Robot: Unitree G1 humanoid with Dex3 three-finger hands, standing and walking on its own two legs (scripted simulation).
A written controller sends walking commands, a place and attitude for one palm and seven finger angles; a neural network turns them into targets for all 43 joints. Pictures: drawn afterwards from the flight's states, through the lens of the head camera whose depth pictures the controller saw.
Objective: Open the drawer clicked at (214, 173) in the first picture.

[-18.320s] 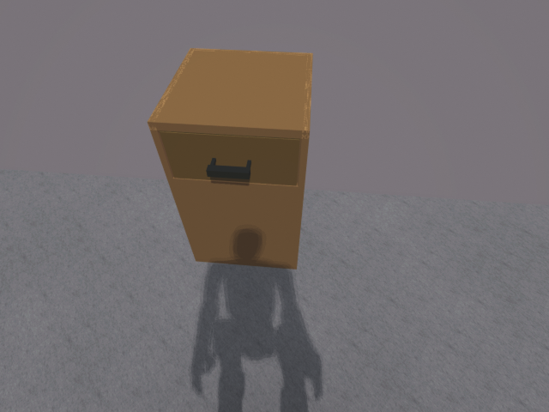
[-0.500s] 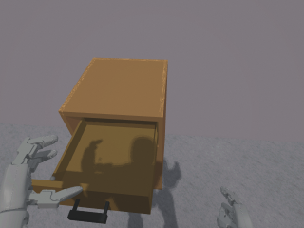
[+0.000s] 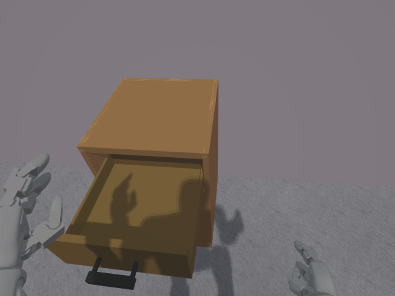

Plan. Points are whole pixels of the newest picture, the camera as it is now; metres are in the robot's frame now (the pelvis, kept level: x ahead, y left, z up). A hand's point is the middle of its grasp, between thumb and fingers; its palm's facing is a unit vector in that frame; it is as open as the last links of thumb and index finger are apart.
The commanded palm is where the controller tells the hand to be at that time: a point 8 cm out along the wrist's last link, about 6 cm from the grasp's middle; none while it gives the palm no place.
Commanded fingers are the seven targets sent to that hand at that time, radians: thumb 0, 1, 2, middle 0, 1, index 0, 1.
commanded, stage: draw the hand back to the body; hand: left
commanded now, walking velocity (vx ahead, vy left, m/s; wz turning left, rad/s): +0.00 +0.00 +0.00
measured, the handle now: (114, 271) +0.21 +0.26 -0.18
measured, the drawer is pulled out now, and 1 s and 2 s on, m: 0.30 0.30 0.30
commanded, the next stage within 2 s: step back with the hand held close in 0.12 s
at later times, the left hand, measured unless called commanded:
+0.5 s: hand (56, 228) +0.18 +0.24 +0.14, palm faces +0.26 -0.83 -0.50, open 7.4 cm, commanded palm +0.12 +0.29 +0.17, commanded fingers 0.00 0.90 0.90 -0.20 -0.30 -0.20 -0.30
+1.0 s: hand (10, 267) +0.11 +0.27 +0.15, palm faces +0.33 -0.82 -0.47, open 7.4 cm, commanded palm +0.05 +0.31 +0.17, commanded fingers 0.00 0.90 0.90 -0.20 -0.30 -0.20 -0.30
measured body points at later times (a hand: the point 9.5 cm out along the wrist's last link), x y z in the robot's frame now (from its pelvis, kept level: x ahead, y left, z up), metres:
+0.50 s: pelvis -0.02 +0.01 +0.00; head +0.02 +0.00 +0.45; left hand +0.16 +0.28 +0.17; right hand +0.17 -0.23 -0.09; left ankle -0.01 +0.12 -0.74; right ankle -0.05 -0.09 -0.74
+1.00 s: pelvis -0.07 +0.03 -0.01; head -0.03 +0.04 +0.43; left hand +0.09 +0.31 +0.17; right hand +0.12 -0.19 -0.09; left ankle -0.01 +0.12 -0.74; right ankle -0.05 -0.09 -0.74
